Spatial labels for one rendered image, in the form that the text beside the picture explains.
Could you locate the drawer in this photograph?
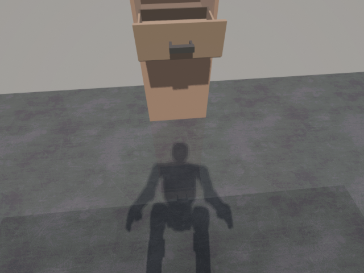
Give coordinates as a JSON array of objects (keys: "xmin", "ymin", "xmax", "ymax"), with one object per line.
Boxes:
[{"xmin": 133, "ymin": 6, "xmax": 227, "ymax": 61}]

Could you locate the cabinet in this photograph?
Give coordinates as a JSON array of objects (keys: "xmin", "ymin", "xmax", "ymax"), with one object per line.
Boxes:
[{"xmin": 130, "ymin": 0, "xmax": 219, "ymax": 121}]

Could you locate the handle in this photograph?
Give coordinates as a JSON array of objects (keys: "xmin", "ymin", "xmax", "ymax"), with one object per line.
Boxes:
[{"xmin": 169, "ymin": 40, "xmax": 195, "ymax": 54}]

